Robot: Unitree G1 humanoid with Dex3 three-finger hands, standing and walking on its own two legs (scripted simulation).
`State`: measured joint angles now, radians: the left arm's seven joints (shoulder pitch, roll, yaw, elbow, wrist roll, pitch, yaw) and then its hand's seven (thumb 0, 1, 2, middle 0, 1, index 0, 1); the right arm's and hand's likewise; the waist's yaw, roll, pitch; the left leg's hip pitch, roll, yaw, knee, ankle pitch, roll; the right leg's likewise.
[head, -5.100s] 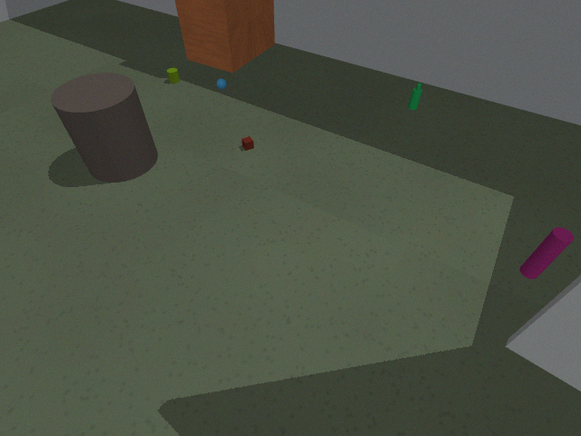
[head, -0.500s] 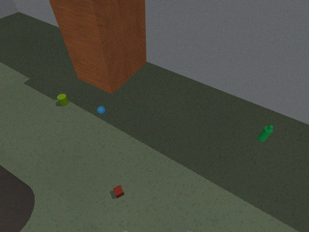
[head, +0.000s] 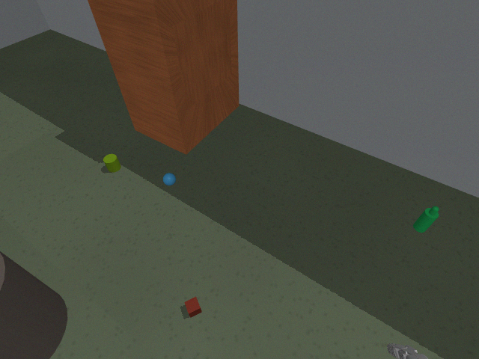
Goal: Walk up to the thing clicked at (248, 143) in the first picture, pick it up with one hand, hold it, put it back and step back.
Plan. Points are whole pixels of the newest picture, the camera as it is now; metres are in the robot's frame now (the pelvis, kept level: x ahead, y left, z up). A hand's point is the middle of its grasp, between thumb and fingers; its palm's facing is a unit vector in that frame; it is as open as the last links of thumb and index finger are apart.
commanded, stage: walk up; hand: left
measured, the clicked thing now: (193, 307) +0.44 +0.22 -0.75
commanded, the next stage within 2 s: stand in 0.96 s
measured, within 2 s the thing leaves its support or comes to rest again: neither
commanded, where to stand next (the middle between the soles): +0.05 -0.01 m, yaw -1 degrees
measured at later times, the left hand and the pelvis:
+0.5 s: hand out of the picture +0.11 +0.25 -0.15, palm faces -0.04 -0.95 -0.31, open 7.4 cm; pelvis +0.01 +0.00 +0.01, yaw -1 degrees
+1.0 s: hand out of the picture +0.08 +0.26 -0.15, palm faces -0.02 -0.95 -0.32, open 7.4 cm; pelvis +0.02 +0.01 +0.01, yaw +0 degrees
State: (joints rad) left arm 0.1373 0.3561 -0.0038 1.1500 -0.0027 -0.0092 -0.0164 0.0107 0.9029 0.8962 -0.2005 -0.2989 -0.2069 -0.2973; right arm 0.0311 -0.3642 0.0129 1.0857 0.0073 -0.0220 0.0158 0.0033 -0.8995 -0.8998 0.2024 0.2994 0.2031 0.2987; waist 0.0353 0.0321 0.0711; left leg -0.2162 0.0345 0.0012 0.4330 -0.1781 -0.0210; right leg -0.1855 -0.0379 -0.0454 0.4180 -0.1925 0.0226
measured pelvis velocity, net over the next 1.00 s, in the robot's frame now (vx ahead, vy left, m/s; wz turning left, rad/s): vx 0.02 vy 0.01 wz -0.01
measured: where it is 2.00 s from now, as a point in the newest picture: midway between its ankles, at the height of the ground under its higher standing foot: outside the picture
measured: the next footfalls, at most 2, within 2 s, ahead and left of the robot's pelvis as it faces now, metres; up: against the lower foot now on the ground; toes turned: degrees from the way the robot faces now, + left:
none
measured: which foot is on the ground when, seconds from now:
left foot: down 0.00-1.00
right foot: down 0.00-1.00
